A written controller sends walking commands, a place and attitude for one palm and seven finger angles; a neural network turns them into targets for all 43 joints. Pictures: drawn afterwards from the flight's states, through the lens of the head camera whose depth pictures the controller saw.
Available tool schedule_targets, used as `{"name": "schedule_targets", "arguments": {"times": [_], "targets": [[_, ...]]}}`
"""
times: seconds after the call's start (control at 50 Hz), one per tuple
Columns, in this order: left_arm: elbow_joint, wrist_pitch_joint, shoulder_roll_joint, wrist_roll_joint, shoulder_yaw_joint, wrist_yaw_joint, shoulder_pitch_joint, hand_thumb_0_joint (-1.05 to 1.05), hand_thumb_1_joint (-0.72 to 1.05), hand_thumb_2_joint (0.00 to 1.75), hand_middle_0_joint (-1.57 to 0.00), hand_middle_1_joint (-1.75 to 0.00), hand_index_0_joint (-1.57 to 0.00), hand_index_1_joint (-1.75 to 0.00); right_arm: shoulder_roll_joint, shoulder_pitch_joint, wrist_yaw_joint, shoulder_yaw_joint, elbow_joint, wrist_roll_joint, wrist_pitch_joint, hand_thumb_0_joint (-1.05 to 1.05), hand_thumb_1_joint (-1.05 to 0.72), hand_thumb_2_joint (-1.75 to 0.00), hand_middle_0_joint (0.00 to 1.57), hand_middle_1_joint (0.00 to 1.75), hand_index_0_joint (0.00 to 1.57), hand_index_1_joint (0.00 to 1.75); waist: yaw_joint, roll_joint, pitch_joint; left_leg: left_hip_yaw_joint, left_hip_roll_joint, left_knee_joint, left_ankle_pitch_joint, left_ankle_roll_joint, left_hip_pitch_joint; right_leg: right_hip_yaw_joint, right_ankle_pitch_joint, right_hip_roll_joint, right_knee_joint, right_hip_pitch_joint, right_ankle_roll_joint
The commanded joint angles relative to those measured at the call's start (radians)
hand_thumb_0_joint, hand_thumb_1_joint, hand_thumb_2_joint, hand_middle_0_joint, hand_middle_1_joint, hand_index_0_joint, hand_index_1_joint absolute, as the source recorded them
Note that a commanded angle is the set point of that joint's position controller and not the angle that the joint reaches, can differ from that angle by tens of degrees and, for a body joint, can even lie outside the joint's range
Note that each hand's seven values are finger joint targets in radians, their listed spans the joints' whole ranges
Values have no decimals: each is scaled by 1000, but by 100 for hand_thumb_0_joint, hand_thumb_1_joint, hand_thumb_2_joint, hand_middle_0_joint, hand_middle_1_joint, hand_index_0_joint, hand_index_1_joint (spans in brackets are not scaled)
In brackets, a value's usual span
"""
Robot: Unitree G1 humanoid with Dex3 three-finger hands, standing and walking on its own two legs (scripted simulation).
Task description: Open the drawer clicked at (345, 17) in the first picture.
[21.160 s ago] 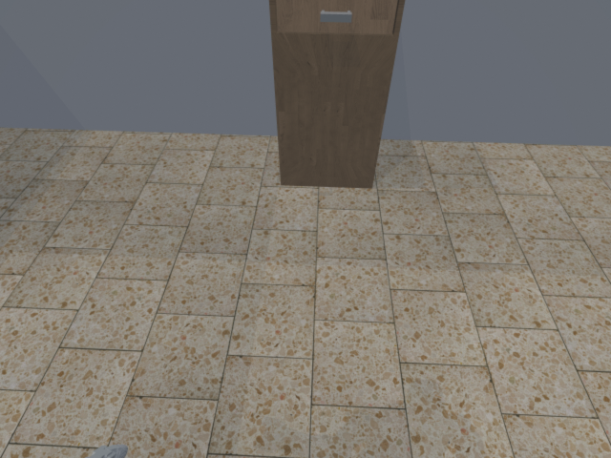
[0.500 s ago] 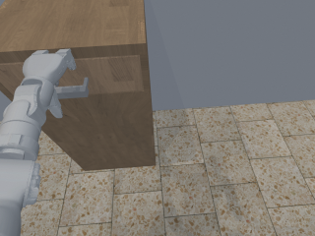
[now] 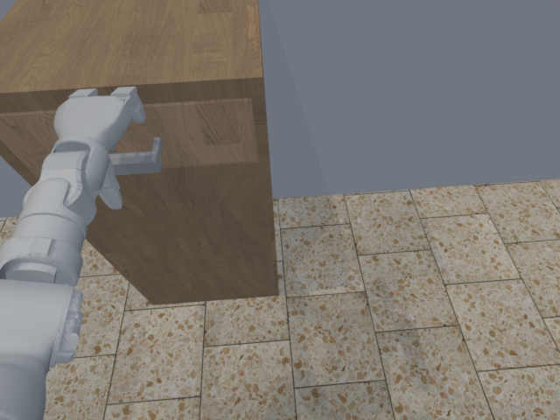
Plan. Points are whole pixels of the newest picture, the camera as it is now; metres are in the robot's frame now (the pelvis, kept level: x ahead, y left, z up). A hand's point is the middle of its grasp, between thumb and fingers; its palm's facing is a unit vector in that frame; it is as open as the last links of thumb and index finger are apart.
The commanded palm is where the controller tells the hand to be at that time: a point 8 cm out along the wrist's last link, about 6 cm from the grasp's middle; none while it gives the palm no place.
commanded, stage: re-aim the fingers above the handle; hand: left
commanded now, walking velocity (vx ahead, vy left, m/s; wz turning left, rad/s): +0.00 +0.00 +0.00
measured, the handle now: (128, 154) +0.52 +0.26 +0.05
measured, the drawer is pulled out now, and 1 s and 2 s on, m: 0.00 0.00 0.00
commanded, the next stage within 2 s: lower the fingers behind the handle in 1.08 s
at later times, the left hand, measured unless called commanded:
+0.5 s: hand (108, 148) +0.48 +0.25 +0.11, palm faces -0.01 +0.01 -1.00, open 13.8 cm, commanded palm +0.45 +0.26 +0.17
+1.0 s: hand (100, 150) +0.47 +0.26 +0.12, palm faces -0.02 +0.03 -1.00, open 13.8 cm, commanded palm +0.45 +0.26 +0.17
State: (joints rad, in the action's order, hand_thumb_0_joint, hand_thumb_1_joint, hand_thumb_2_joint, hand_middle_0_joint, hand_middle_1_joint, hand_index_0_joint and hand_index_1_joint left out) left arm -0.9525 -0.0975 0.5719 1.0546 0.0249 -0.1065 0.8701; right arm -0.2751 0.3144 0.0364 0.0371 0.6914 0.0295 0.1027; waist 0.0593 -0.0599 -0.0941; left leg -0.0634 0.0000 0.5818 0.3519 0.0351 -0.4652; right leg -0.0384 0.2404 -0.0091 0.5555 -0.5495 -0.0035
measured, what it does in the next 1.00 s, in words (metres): stands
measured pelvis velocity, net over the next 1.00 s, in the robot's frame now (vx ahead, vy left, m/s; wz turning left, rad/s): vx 0.00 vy -0.01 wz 0.00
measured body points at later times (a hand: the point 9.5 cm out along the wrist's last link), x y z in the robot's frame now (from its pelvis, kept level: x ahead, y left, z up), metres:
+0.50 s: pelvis +0.00 +0.00 +0.00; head +0.07 -0.02 +0.44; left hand +0.47 +0.25 +0.17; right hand +0.05 -0.28 -0.13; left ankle -0.05 +0.09 -0.73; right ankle +0.01 -0.12 -0.73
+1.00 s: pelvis +0.00 -0.01 +0.00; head +0.07 -0.02 +0.44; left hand +0.47 +0.25 +0.17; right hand +0.06 -0.28 -0.14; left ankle -0.05 +0.09 -0.73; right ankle +0.01 -0.12 -0.73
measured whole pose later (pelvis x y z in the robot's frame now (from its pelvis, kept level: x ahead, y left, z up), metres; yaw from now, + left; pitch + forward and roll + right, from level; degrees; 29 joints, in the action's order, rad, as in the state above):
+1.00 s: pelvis +0.00 -0.01 +0.00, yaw +0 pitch +13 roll +0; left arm -0.93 -0.12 0.60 1.05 0.00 -0.09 0.85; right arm -0.28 0.31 0.04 0.04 0.69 0.03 0.10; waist 0.05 -0.06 -0.09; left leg -0.06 0.00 0.58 0.35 0.03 -0.46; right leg -0.04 0.24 -0.01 0.56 -0.55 -0.01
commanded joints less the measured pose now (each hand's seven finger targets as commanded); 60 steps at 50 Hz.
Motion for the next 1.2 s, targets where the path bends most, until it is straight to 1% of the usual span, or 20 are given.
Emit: {"name": "schedule_targets", "arguments": {"times": [0.0, 0.06, 0.1, 0.16, 0.22, 0.28, 0.4, 0.48, 0.52, 0.58, 0.64, 0.7, 0.78, 0.84, 0.86, 0.92, 0.94, 0.98, 1.08, 1.18], "targets": [[219, 6, 336, -3, -122, -45, 483, 0, -50, 30, -30, -120, -30, -120, -149, 80, 12, 53, -75, -8, -27, 0, -90, -90, 20, 30, 20, 30, -3, -3, -424, 50, -9, -27, -508, -4, 162, 17, -327, 37, -1, 262, -26], [174, 5, 384, -1, -157, -39, 445, 0, -50, 30, -30, -120, -30, -120, -152, 77, 18, 47, -76, -7, -25, 0, -90, -90, 20, 30, 20, 30, -8, 26, -390, 42, -12, -32, -489, -1, 113, 17, -350, 34, 1, 287, -24], [192, 0, 344, -4, -120, -32, 451, 0, -50, 30, -30, -120, -30, -120, -151, 73, 17, 48, -82, -4, -26, 0, -90, -90, 20, 30, 20, 30, -1, 13, -382, 41, -12, -34, -479, -1, 120, 18, -342, 34, -3, 273, -23], [223, -15, 348, -11, -130, -22, 431, 0, -50, 30, -30, -120, -30, -120, -151, 81, 15, 53, -84, -5, -24, 0, -90, -90, 20, 30, 20, 30, -8, 11, -421, 43, -9, -25, -534, 0, 149, 20, -370, 35, 0, 288, -22], [250, -23, 276, -23, -77, -6, 430, 0, -50, 30, -30, -120, -30, -120, -150, 81, 12, 60, -82, -3, -22, 0, -90, -90, 20, 30, 20, 30, 10, 6, -401, 47, -6, -19, -547, -2, 186, 19, -341, 38, -13, 246, -22], [229, -22, 275, -28, -65, -6, 462, 0, -50, 30, -30, -120, -30, -120, -153, 78, 15, 54, -71, -1, -22, 0, -90, -90, 20, 30, 20, 30, 19, 12, -351, 51, -12, -32, -447, 0, 152, 17, -292, 36, -20, 218, -24], [265, -34, 337, -18, -129, -36, 469, 0, -50, 30, -30, -120, -30, -120, -145, 83, 11, 57, -67, -10, -23, 0, -90, -90, 20, 30, 20, 30, -9, -34, -438, 55, -13, -16, -554, -9, 175, 18, -352, 37, 6, 264, -28], [192, 5, 311, -10, -103, -44, 447, 0, -50, 30, -30, -120, -30, -120, -151, 69, 6, 50, -69, -4, -20, 0, -90, -90, 20, 30, 20, 30, 2, 4, -366, 49, -11, -28, -492, -8, 128, 12, -325, 38, 1, 244, -26], [220, 7, 319, -10, -113, -40, 446, 0, -50, 30, -30, -120, -30, -120, -151, 67, 5, 54, -78, -6, -23, 0, -90, -90, 20, 30, 20, 30, -8, -7, -411, 43, -10, -25, -521, -4, 154, 19, -343, 36, -4, 273, -27], [190, 16, 323, -12, -103, -22, 442, 0, -50, 30, -30, -120, -30, -120, -154, 68, 12, 49, -80, -2, -20, 0, -90, -90, 20, 30, 20, 30, 4, 45, -387, 41, -13, -33, -467, 1, 118, 19, -347, 34, -6, 285, -21], [263, -10, 303, -19, -94, -8, 435, 0, -50, 30, -30, -120, -30, -120, -146, 65, 13, 54, -91, -4, -21, 0, -90, -90, 20, 30, 20, 30, -7, -15, -432, 43, -12, -25, -533, 2, 169, 24, -365, 34, -4, 289, -24], [248, -16, 290, -24, -93, -5, 408, 0, -50, 30, -30, -120, -30, -120, -146, 63, 12, 53, -87, -1, -19, 0, -90, -90, 20, 30, 20, 30, -4, 17, -380, 46, -11, -28, -519, 1, 157, 16, -350, 37, -7, 265, -23], [235, -18, 348, -19, -135, -23, 419, 0, -50, 30, -30, -120, -30, -120, -148, 58, 15, 49, -82, -3, -19, 0, -90, -90, 20, 30, 20, 30, -8, 19, -376, 38, -18, -33, -465, 4, 121, 23, -345, 34, -7, 287, -24], [234, -16, 321, -15, -108, -34, 456, 0, -50, 30, -30, -120, -30, -120, -146, 62, 14, 51, -78, -3, -25, 0, -90, -90, 20, 30, 20, 30, 2, 12, -382, 41, -17, -35, -445, 2, 127, 23, -324, 32, -9, 277, -24], [226, -16, 366, -12, -146, -36, 446, 0, -50, 30, -30, -120, -30, -120, -151, 67, 17, 53, -74, -3, -26, 0, -90, -90, 20, 30, 20, 30, -2, 12, -394, 39, -18, -30, -451, 3, 127, 25, -336, 34, -5, 282, -25], [250, -21, 312, -16, -100, -30, 479, 0, -50, 30, -30, -120, -30, -120, -148, 71, 16, 55, -76, -6, -30, 0, -90, -90, 20, 30, 20, 30, 9, -12, -418, 42, -14, -23, -501, 0, 162, 23, -352, 33, -5, 275, -25], [228, -20, 341, -16, -128, -28, 445, 0, -50, 30, -30, -120, -30, -120, -148, 75, 16, 56, -74, -3, -28, 0, -90, -90, 20, 30, 20, 30, -2, 6, -421, 47, -14, -22, -508, 0, 156, 21, -353, 35, 0, 281, -24], [234, -17, 291, -23, -82, -19, 470, 0, -50, 30, -30, -120, -30, -120, -148, 70, 15, 55, -74, -4, -29, 0, -90, -90, 20, 30, 20, 30, 10, 7, -395, 43, -14, -23, -482, 1, 154, 21, -339, 33, -9, 258, -22], [208, -18, 362, -18, -136, -14, 431, 0, -50, 30, -30, -120, -30, -120, -154, 69, 19, 50, -76, -5, -23, 0, -90, -90, 20, 30, 20, 30, -7, 17, -390, 38, -20, -27, -466, 4, 114, 25, -356, 32, -4, 294, -24], [211, -23, 328, -16, -114, -13, 413, 0, -50, 30, -30, -120, -30, -120, -153, 68, 16, 53, -80, -3, -23, 0, -90, -90, 20, 30, 20, 30, -4, 17, -371, 42, -14, -28, -474, 1, 122, 21, -334, 35, -5, 264, -24]]}}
